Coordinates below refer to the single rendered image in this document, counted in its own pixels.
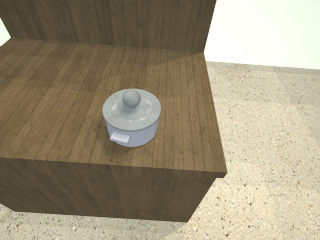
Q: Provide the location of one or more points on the knob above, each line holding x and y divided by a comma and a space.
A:
131, 98

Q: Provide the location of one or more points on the lid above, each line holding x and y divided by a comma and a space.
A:
126, 119

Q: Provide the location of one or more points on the pot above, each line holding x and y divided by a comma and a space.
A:
132, 139

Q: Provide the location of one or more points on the table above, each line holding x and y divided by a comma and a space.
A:
62, 62

